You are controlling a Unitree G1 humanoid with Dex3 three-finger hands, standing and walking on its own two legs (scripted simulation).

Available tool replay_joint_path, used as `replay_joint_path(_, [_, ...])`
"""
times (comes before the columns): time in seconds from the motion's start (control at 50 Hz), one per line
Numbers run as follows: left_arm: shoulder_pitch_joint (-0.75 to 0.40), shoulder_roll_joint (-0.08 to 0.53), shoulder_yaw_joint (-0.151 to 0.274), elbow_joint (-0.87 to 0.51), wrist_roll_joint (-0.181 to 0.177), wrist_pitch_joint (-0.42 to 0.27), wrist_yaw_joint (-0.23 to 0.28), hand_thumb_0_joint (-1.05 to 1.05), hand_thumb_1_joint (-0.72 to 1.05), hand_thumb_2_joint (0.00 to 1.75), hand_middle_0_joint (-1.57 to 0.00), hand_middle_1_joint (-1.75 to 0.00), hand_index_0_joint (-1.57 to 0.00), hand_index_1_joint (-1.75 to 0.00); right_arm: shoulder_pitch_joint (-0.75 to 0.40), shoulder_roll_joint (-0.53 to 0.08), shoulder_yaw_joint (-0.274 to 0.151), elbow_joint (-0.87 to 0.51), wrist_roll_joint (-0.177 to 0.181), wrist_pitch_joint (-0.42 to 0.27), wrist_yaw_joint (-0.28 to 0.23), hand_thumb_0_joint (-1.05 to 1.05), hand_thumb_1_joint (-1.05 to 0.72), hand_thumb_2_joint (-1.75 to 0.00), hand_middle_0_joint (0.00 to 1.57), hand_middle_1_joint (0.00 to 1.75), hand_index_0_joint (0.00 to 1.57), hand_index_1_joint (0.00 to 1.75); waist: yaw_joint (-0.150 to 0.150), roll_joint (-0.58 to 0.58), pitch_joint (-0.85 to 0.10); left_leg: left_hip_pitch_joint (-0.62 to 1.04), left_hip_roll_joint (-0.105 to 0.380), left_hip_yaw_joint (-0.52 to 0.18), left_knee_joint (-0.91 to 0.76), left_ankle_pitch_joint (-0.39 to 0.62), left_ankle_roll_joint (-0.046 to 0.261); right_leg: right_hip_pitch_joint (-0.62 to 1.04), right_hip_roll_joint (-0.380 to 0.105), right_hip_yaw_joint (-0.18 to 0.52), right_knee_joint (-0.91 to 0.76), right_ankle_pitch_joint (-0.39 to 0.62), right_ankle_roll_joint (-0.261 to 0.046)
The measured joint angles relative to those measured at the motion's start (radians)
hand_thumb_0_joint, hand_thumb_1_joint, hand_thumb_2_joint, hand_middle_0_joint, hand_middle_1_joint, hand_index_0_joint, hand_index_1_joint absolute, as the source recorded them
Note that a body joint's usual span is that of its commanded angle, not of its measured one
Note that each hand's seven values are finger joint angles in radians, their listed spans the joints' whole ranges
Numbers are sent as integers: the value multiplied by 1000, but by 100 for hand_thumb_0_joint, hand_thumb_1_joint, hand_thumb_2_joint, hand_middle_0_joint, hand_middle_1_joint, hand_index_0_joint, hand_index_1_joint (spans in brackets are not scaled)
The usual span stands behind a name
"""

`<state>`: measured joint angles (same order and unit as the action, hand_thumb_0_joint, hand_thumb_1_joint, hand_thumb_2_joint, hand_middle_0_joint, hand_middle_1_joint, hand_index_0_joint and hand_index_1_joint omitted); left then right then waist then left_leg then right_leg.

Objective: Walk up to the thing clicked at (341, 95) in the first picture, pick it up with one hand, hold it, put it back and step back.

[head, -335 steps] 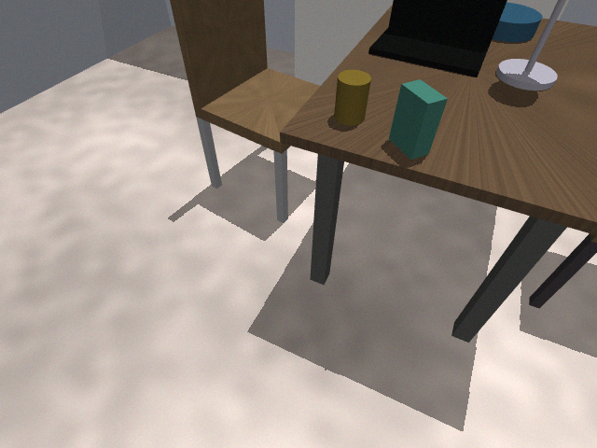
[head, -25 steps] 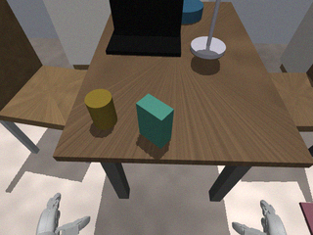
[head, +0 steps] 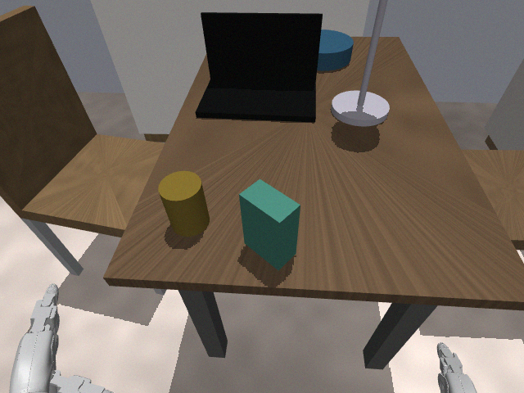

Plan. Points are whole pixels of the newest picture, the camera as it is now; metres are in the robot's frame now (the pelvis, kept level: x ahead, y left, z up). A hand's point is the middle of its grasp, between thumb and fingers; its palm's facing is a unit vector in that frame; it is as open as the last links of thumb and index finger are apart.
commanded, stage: rise first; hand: left
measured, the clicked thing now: (185, 204) +0.47 +0.18 +0.01
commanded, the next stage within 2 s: go down in 0.86 s
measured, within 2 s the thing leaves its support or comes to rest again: neither
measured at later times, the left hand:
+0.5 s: hand (53, 350) +0.17 +0.27 +0.07, palm faces +0.36 -0.83 -0.43, open 17.6 cm
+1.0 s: hand (36, 339) +0.17 +0.27 +0.11, palm faces +0.38 -0.81 -0.44, open 17.7 cm
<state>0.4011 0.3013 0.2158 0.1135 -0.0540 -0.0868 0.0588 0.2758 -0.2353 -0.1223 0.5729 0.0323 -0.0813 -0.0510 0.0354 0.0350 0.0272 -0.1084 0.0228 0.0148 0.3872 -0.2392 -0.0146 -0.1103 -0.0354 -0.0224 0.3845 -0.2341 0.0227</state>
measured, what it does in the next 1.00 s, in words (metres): stands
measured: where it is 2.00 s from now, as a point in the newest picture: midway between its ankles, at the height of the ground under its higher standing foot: outside the picture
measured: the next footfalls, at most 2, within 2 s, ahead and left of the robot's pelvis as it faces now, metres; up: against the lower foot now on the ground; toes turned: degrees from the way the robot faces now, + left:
none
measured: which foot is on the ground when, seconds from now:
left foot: down 0.00-1.00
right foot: down 0.00-1.00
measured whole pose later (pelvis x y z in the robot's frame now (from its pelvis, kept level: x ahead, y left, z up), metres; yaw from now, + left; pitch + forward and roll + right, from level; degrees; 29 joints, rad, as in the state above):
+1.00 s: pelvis -0.02 +0.00 +0.00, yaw +1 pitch -4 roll +0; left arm 0.43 0.35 0.33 -0.13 -0.05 -0.27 0.04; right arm 0.23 -0.24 -0.17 0.68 0.03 -0.12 -0.05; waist 0.06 0.05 0.06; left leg -0.10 0.02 0.00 0.37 -0.20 -0.02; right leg -0.10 -0.04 -0.04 0.38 -0.21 0.02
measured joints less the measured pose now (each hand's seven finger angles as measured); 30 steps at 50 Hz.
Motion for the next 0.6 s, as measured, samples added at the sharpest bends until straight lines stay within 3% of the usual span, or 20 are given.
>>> replay_joint_path(0.18, [23,11,31,-94,6,-38,-5,-1,-56,2,-5,-4,-5,-4,-31,-12,-29,64,-12,8,-3,-1,50,-4,6,5,6,5,7,12,25,7,1,-6,-2,7,-3,8,1,-6,1,3,-3])
replay_joint_path(0.6, [19,35,89,-171,9,-120,-20,-1,-58,3,-5,-4,-4,-5,-61,2,-37,114,-12,-15,-6,-1,50,-4,6,5,6,5,18,15,28,13,-4,-22,-17,33,-5,13,-4,-22,2,14,-6])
